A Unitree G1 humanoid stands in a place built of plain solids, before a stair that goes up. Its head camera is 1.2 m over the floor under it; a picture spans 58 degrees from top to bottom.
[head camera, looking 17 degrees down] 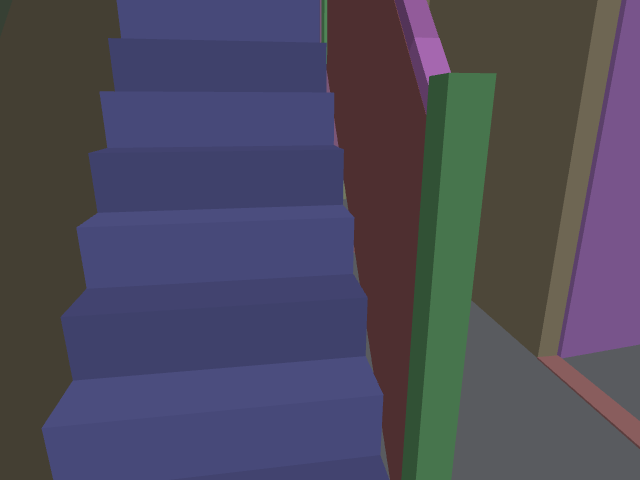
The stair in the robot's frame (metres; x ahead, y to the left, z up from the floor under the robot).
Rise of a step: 0.21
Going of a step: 0.20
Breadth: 0.90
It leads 9 degrees to the left of straight ahead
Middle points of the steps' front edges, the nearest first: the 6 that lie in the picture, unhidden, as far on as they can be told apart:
0.98 0.26 0.42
1.18 0.29 0.63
1.38 0.32 0.84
1.58 0.35 1.05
1.78 0.39 1.26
1.98 0.42 1.47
